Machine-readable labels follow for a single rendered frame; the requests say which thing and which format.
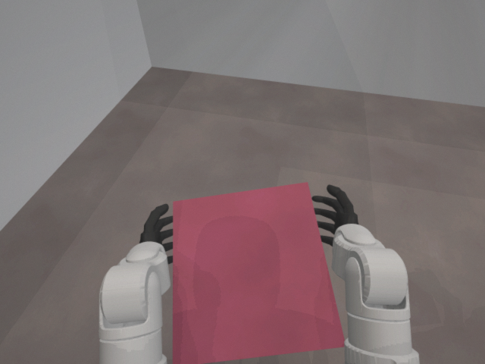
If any left robot forearm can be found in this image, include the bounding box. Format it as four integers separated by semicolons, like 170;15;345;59
99;241;171;364

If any carton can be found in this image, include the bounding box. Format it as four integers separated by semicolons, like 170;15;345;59
173;182;345;364

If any right robot forearm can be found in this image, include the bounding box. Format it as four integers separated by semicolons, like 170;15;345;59
331;224;420;364

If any right robot hand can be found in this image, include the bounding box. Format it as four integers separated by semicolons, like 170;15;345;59
312;185;358;246

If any left robot hand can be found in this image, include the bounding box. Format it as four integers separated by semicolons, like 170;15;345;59
139;204;173;264

